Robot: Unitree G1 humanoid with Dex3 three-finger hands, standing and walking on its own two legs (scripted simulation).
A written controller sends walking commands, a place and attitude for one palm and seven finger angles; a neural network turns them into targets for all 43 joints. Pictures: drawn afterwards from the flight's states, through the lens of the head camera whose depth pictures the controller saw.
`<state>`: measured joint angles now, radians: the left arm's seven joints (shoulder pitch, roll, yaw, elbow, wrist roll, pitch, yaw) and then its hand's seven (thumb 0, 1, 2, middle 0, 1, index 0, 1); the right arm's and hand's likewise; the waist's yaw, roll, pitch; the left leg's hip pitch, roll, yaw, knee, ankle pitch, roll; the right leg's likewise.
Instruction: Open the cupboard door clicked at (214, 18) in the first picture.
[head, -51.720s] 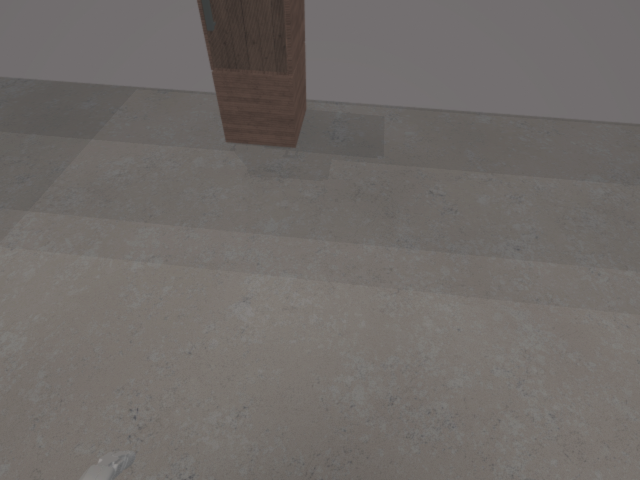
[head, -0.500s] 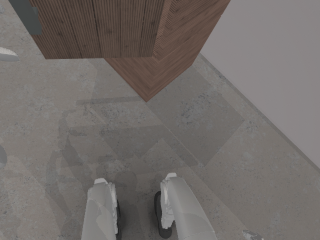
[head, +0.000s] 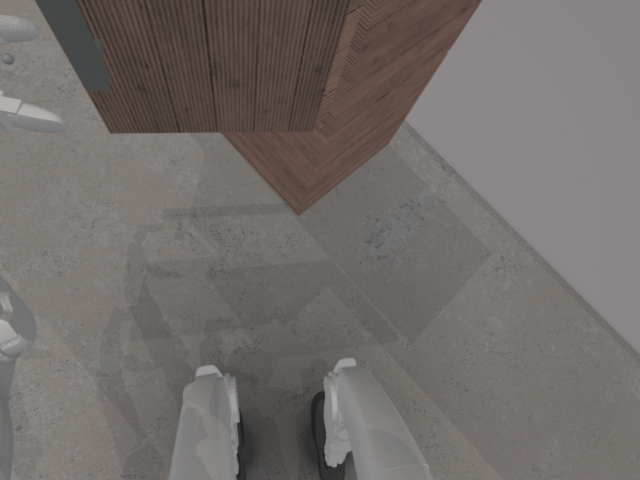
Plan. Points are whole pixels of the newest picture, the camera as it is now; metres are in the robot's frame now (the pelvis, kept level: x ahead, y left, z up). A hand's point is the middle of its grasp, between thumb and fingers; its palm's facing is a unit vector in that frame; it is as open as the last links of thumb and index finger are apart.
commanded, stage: move the hooked fingers beside the handle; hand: left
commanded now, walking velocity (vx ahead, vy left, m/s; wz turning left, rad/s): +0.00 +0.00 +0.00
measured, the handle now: (77, 22) +0.61 +0.23 +0.05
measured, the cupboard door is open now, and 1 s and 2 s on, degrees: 55 55 55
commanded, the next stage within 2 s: slide the fingers in behind the handle in 1.40 s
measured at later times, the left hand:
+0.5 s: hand (10, 76) +0.53 +0.28 +0.05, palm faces +0.06 -1.00 -0.02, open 14.0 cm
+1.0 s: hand out of the picture +0.54 +0.29 +0.05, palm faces +0.06 -1.00 -0.03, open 14.0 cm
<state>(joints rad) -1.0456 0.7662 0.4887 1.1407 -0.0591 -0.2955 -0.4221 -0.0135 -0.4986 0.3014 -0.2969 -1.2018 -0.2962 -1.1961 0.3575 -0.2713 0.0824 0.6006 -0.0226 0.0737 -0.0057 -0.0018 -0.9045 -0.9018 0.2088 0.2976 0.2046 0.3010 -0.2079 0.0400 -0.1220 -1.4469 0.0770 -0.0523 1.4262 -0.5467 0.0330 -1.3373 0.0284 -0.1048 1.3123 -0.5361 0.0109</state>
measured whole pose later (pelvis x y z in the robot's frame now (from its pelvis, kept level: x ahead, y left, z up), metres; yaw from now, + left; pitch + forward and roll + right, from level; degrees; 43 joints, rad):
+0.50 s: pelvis -0.01 -0.02 -0.02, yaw +0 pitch +32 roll -7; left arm -1.08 0.83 0.52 1.23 -0.08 -0.33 -0.47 -0.01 -0.50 0.30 -0.30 -1.20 -0.30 -1.20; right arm 0.31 -0.29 0.10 0.60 0.00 0.07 -0.03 0.00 -0.91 -0.90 0.21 0.30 0.20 0.30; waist -0.20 0.04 -0.11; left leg -1.50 0.09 -0.06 1.48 -0.55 0.02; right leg -1.41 0.04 -0.11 1.39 -0.55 -0.01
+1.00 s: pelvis -0.01 +0.00 -0.01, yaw -1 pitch +33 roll -8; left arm -1.08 0.84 0.53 1.20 -0.06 -0.31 -0.45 -0.01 -0.50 0.30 -0.30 -1.20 -0.30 -1.20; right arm 0.34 -0.28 0.11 0.60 -0.01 0.07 -0.02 0.00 -0.90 -0.90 0.21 0.30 0.20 0.30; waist -0.22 0.04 -0.11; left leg -1.51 0.08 -0.05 1.48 -0.55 0.03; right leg -1.40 0.04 -0.10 1.37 -0.54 0.01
